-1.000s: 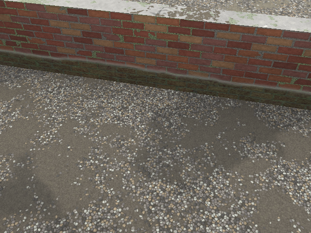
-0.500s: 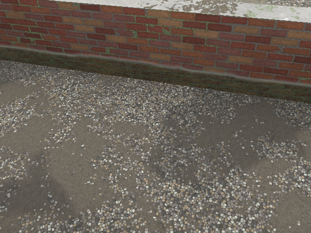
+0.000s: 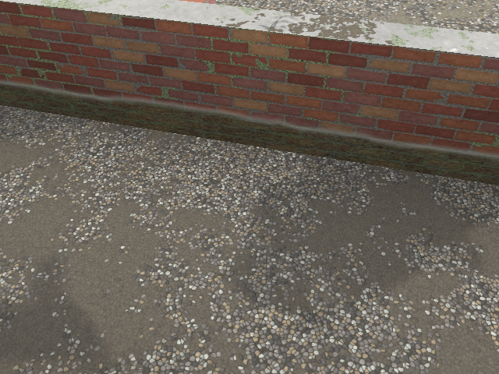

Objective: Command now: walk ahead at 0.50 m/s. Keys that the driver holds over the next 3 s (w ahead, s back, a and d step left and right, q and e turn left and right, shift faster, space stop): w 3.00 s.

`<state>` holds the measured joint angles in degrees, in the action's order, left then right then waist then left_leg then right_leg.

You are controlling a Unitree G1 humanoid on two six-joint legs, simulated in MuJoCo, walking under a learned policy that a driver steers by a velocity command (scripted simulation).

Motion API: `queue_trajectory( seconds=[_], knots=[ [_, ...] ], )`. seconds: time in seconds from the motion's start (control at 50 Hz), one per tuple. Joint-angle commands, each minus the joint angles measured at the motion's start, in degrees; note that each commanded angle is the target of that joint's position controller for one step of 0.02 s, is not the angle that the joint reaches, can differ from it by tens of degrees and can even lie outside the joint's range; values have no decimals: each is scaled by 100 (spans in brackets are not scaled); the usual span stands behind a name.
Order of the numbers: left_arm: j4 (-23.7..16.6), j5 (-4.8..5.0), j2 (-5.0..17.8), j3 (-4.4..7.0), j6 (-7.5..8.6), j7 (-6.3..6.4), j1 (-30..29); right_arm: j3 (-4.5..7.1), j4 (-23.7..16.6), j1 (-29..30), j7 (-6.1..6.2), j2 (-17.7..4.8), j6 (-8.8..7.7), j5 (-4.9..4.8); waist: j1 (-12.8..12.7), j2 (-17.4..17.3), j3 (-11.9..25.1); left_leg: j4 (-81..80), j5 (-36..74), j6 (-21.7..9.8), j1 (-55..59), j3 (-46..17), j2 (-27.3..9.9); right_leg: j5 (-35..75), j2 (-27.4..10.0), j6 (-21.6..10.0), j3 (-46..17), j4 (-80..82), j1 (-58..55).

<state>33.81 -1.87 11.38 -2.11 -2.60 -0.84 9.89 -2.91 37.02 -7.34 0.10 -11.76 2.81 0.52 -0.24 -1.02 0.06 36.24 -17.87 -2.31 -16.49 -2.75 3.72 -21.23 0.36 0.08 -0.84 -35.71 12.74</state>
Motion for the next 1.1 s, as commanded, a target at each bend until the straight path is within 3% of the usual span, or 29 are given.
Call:
queue_trajectory(
  seconds=[0.02,0.04,0.14,0.22,0.24,0.26,0.3,0.34,0.36,0.4,0.44,0.78,0.8,0.82,0.84,0.86,0.92,0.94,0.96,0.98,1.0,1.04,1.06,1.08,1.1],
  knots=[
    [-345,61,426,118,48,88,-166,175,-553,512,28,-494,-65,28,37,368,443,-584,822,-205,-61,-434,-433,1073,-74,-280,-143,199,-463],
    [-366,29,402,101,21,125,-199,113,-624,548,22,-317,-44,34,88,484,477,-482,1006,-166,3,-294,-352,1397,-147,-272,-171,212,-459],
    [-406,62,426,103,-65,157,-279,127,-612,483,44,-386,-23,37,110,226,265,-338,1243,-129,-11,-177,-320,1565,-137,-297,-232,150,-331],
    [-364,75,466,105,-39,173,-253,135,-628,519,80,-373,8,42,75,135,255,-220,1598,-143,46,-205,-351,1777,-101,-251,-235,93,-336],
    [-462,101,534,108,-88,174,-446,147,-732,732,10,-378,8,103,161,101,55,62,2413,-121,-85,1,-376,2926,-253,-248,-381,8,-210],
    [-425,84,570,138,-99,179,-401,148,-685,557,1,-333,-11,144,203,157,372,97,2520,-103,18,41,-368,3268,-292,-271,-412,-83,-385],
    [-428,67,503,136,-110,196,-407,155,-640,520,9,-315,-39,132,184,138,624,99,2583,-78,112,72,-368,3412,-282,-257,-367,-132,-518],
    [-433,58,445,132,-129,204,-488,156,-638,599,15,-273,-45,109,171,130,729,85,2636,-78,202,81,-392,3276,-240,-227,-314,-138,-525],
    [-327,55,345,121,-70,211,-289,145,-548,388,99,-257,-30,17,77,150,1107,-98,1853,-95,416,-91,-387,2001,-88,-190,-151,-66,-701],
    [-377,54,256,66,-71,178,-477,140,-644,713,109,-269,42,-5,47,3,496,-247,1548,-120,174,-186,-425,1387,-42,-176,-164,96,-332],
    [-395,60,261,54,-70,143,-546,133,-682,744,85,-270,79,8,63,-7,287,-323,1296,-114,30,-216,-435,1202,-40,-184,-197,141,-219],
    [-377,65,255,25,7,144,-497,110,-763,688,81,-190,42,38,101,92,250,-375,873,-82,56,-171,-389,1172,-88,-231,-313,291,-206],
    [-497,96,340,34,-54,140,-718,113,-865,903,0,-183,24,90,191,78,14,-101,1783,-72,-57,22,-411,2310,-225,-228,-441,209,-37],
    [-461,74,392,74,-71,145,-653,114,-810,716,-18,-145,-2,141,231,159,343,-60,1921,-68,71,49,-407,2550,-256,-245,-461,130,-200],
    [-344,56,303,71,-14,164,-375,106,-680,415,63,-150,-15,61,123,205,835,-253,1092,-69,285,-98,-389,1450,-110,-224,-285,170,-507],
    [-384,57,219,33,-9,161,-453,109,-720,623,83,-179,2,23,72,96,498,-327,1012,-76,154,-143,-397,1229,-72,-205,-260,237,-339],
    [-393,54,226,28,-20,144,-530,104,-773,729,87,-181,49,15,77,40,232,-390,983,-97,35,-196,-430,1064,-45,-200,-257,246,-199],
    [-515,84,300,28,-82,136,-756,100,-876,930,0,-165,34,67,175,30,0,-115,1862,-86,-95,10,-443,2171,-180,-195,-381,160,-30],
    [-477,60,354,69,-93,137,-674,104,-820,727,-21,-128,3,127,215,112,354,-66,1970,-84,53,39,-432,2398,-218,-214,-415,92,-201],
    [-359,47,278,71,-31,154,-396,99,-690,418,58,-146,-13,52,108,161,829,-279,1106,-86,247,-126,-418,1309,-85,-199,-257,136,-504],
    [-398,50,203,35,-20,152,-479,103,-730,624,77,-181,0,14,58,62,480,-358,1003,-94,107,-176,-426,1105,-52,-184,-239,208,-336],
    [-401,49,210,31,-16,145,-562,102,-779,727,84,-181,28,7,70,50,275,-405,959,-113,37,-219,-452,984,-42,-193,-254,233,-227],
    [-534,84,290,33,-82,138,-817,94,-890,941,-1,-167,23,50,169,51,-18,-142,1851,-92,-127,-6,-464,2062,-162,-182,-364,147,-24],
    [-380,47,257,58,-38,145,-499,89,-743,513,58,-136,13,43,114,132,607,-338,1039,-101,132,-164,-441,1161,-75,-195,-269,157,-388],
    [-407,48,199,30,-26,140,-525,93,-758,628,68,-175,17,20,69,48,368,-390,941,-104,30,-196,-440,1033,-48,-184,-249,201,-286]
  ],
)
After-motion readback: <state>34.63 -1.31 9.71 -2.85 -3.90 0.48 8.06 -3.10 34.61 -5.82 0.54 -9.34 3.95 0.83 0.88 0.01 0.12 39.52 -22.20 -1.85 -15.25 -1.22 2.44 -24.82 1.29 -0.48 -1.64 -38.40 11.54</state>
